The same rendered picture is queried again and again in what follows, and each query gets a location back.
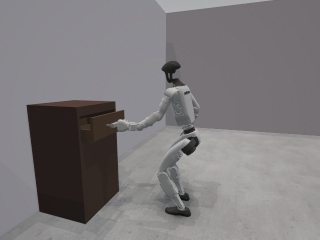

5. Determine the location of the robot right shin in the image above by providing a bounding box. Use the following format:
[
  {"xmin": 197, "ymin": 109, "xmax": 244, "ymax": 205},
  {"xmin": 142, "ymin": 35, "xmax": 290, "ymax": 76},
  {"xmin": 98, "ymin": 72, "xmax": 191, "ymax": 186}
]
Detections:
[{"xmin": 167, "ymin": 163, "xmax": 184, "ymax": 195}]

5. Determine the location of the robot left hand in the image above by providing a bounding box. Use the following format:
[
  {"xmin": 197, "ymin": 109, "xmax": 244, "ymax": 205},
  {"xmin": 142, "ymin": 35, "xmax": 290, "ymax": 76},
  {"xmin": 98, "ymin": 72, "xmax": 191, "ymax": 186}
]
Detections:
[{"xmin": 117, "ymin": 119, "xmax": 128, "ymax": 132}]

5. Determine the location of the robot shin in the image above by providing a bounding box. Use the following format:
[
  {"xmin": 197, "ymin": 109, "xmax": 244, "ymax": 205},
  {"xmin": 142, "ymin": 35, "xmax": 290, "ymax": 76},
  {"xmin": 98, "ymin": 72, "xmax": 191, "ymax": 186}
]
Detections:
[
  {"xmin": 167, "ymin": 163, "xmax": 184, "ymax": 195},
  {"xmin": 156, "ymin": 171, "xmax": 185, "ymax": 211}
]

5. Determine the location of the robot right forearm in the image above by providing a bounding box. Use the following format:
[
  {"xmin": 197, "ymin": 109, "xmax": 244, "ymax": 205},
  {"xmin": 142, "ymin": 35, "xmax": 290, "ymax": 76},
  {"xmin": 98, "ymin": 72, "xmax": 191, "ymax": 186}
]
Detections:
[{"xmin": 191, "ymin": 112, "xmax": 199, "ymax": 125}]

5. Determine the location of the cabinet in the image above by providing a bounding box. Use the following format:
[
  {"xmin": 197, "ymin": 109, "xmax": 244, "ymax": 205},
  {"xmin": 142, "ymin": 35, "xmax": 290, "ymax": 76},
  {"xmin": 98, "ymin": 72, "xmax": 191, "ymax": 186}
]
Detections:
[{"xmin": 26, "ymin": 100, "xmax": 119, "ymax": 224}]

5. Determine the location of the right robot upper arm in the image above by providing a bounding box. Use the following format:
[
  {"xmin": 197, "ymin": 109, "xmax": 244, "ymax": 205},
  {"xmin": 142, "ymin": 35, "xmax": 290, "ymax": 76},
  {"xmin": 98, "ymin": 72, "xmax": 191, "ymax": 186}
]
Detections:
[{"xmin": 187, "ymin": 86, "xmax": 200, "ymax": 114}]

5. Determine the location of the left robot upper arm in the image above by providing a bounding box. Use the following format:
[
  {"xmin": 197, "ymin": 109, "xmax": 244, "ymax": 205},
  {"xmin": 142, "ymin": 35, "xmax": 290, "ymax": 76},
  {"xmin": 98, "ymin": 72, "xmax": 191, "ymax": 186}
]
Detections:
[{"xmin": 153, "ymin": 87, "xmax": 179, "ymax": 122}]

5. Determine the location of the robot left forearm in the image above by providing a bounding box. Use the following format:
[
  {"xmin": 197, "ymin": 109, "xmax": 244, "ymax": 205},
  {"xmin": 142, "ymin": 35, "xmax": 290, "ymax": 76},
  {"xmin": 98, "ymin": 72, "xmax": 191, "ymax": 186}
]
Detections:
[{"xmin": 127, "ymin": 112, "xmax": 160, "ymax": 131}]

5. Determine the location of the robot left shin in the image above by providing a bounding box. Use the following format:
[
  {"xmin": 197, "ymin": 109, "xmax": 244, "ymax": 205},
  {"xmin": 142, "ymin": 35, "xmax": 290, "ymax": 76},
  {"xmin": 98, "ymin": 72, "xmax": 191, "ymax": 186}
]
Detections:
[{"xmin": 156, "ymin": 171, "xmax": 185, "ymax": 211}]

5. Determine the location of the handle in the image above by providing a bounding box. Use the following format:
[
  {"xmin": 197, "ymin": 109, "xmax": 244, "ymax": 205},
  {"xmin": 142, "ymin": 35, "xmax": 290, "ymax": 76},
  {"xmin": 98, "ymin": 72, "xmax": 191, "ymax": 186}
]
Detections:
[{"xmin": 106, "ymin": 122, "xmax": 118, "ymax": 128}]

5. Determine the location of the drawer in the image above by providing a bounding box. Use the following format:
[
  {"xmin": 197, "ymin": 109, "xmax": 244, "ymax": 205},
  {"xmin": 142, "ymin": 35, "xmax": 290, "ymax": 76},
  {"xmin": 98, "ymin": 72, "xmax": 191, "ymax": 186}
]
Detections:
[{"xmin": 79, "ymin": 110, "xmax": 125, "ymax": 143}]

